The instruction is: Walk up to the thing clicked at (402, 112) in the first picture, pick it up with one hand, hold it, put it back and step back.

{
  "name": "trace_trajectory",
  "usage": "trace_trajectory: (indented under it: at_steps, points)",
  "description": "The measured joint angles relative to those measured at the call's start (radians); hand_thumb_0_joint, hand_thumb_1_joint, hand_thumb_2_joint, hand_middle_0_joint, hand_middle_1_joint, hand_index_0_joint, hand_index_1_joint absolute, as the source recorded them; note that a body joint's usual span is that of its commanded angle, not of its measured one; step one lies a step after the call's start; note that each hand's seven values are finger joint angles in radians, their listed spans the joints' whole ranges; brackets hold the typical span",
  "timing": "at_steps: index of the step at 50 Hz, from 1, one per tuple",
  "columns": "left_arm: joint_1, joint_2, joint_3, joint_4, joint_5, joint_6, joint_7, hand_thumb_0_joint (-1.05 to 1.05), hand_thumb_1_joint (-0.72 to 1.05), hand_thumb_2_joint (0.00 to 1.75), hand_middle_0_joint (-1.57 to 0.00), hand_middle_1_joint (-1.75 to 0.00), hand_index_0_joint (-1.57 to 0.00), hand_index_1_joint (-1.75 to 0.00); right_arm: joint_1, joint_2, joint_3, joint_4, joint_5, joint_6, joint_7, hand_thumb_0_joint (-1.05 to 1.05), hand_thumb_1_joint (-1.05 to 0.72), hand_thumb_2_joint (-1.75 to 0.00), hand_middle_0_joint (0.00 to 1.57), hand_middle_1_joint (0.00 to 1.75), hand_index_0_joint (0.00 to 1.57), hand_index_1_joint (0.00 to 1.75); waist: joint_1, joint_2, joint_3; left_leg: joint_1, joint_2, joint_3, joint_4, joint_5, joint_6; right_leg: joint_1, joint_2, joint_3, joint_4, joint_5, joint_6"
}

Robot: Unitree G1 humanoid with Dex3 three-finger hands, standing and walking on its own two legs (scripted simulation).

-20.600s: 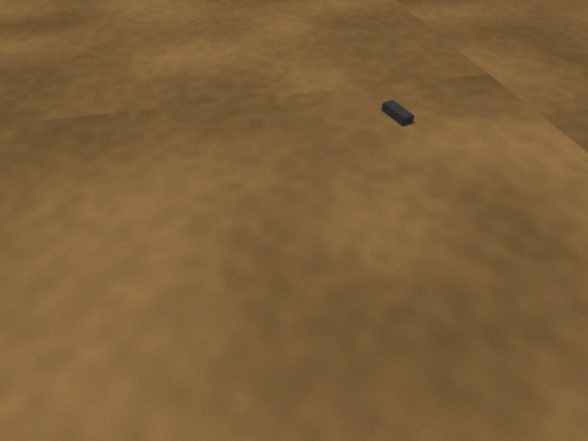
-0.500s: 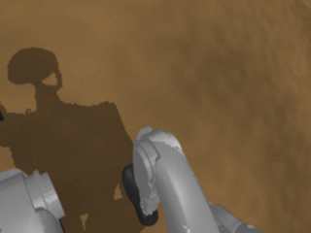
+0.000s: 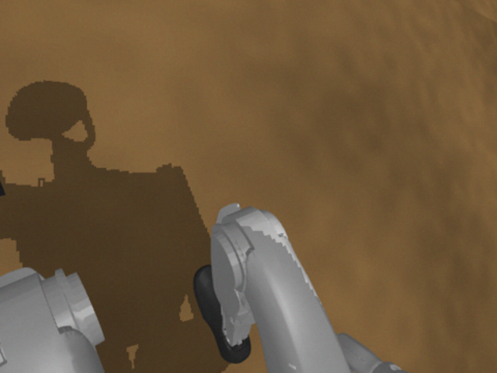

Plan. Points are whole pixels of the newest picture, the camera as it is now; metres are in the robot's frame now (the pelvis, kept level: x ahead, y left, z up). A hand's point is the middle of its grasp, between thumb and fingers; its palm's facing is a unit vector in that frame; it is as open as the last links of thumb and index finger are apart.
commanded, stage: close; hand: left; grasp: from above
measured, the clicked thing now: out of the picture +0.43 +0.35 -0.27
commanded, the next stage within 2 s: settle in 1.32 s
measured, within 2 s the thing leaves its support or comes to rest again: leaves its support in 1.74 s
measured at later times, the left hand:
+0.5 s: hand out of the picture +0.42 +0.34 -0.26, palm faces -0.46 -0.18 -0.87, open 12.6 cm
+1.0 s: hand out of the picture +0.42 +0.34 -0.25, palm faces -0.44 -0.15 -0.88, open 11.1 cm
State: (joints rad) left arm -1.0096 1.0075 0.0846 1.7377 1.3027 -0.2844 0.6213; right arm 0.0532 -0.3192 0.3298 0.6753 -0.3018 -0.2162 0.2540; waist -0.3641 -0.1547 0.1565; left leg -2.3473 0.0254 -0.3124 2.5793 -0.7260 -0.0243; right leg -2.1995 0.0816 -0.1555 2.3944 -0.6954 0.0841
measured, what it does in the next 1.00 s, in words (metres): stands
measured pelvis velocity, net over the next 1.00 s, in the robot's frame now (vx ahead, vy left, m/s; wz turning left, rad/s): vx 0.00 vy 0.00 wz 0.00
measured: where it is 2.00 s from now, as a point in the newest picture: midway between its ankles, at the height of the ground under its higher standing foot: (165, 365)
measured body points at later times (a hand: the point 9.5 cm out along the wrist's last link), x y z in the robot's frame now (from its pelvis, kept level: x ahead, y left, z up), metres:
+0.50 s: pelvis +0.00 +0.00 +0.00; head +0.27 +0.15 +0.33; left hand +0.44 +0.35 -0.21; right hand +0.07 -0.25 -0.05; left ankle +0.06 +0.13 -0.26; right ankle +0.11 -0.13 -0.26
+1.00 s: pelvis +0.00 +0.00 +0.00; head +0.26 +0.14 +0.33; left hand +0.44 +0.34 -0.20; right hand +0.08 -0.24 -0.06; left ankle +0.06 +0.13 -0.26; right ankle +0.11 -0.13 -0.26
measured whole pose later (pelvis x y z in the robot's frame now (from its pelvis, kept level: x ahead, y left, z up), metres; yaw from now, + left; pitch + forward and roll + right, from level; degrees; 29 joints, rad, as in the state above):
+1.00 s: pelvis +0.00 +0.00 +0.00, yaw +0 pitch +26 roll -15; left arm -1.03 1.04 0.08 1.75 1.29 -0.27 0.64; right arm 0.04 -0.33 0.34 0.65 -0.31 -0.22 0.23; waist -0.37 -0.16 0.18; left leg -2.35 0.03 -0.31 2.58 -0.71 -0.02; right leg -2.21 0.09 -0.15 2.39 -0.67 0.09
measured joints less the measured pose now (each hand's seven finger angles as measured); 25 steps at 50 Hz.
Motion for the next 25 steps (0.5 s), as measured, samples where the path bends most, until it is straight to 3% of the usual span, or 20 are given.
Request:
trace_trajectory:
  at_steps: [5,9,11,18,25]
  points:
    - [-0.003,-0.004,-0.013,0.01,0.018,0.018,0.034,0.0,-0.4,0.92,-0.12,-1.02,-0.13,-1.01,-0.009,-0.006,-0.005,-0.003,-0.004,-0.011,0.0,0.0,-0.89,-0.9,0.2,0.3,0.2,0.3,-0.004,0.001,0.001,-0.005,0.001,0.003,0.002,0.011,0.005,-0.004,0.002,0.002,0.001,0.01,-0.002]
    - [-0.013,-0.006,-0.021,0.013,0.005,0.041,0.042,0.0,-0.37,0.89,-0.14,-1.01,-0.16,-0.99,-0.014,-0.014,-0.014,-0.004,-0.001,-0.022,-0.004,0.0,-0.89,-0.89,0.2,0.3,0.2,0.3,-0.004,0.003,0.012,-0.014,0.005,0.012,-0.005,0.021,0.013,-0.012,0.004,0.008,-0.005,0.019,0.0]
    - [-0.017,0.001,-0.005,0.018,-0.003,0.05,0.04,0.0,-0.35,0.87,-0.15,-1.0,-0.17,-0.98,-0.014,-0.019,-0.014,-0.008,0.001,-0.027,-0.004,0.0,-0.89,-0.89,0.2,0.3,0.2,0.3,-0.008,0.0,0.017,-0.016,0.007,0.015,-0.008,0.022,0.015,-0.014,0.005,0.011,-0.008,0.021,0.001]
    - [-0.03,0.025,0.027,0.011,-0.036,0.061,0.012,0.0,-0.3,0.82,-0.18,-0.97,-0.22,-0.95,0.003,-0.03,-0.008,-0.009,0.005,-0.033,-0.002,0.0,-0.9,-0.9,0.2,0.3,0.2,0.3,-0.014,-0.012,0.022,-0.012,0.005,0.011,-0.01,0.012,0.007,-0.014,0.002,0.007,-0.008,0.013,0.004]
    - [-0.02,0.035,0.014,-0.009,-0.041,0.048,-0.028,-0.01,-0.26,0.79,-0.21,-0.95,-0.25,-0.92,0.006,-0.025,-0.001,-0.006,0.001,-0.016,-0.004,0.0,-0.9,-0.9,0.2,0.3,0.2,0.3,-0.012,-0.007,0.021,-0.005,0.0,0.0,-0.006,-0.002,-0.001,-0.006,-0.002,-0.001,-0.006,-0.001,0.004]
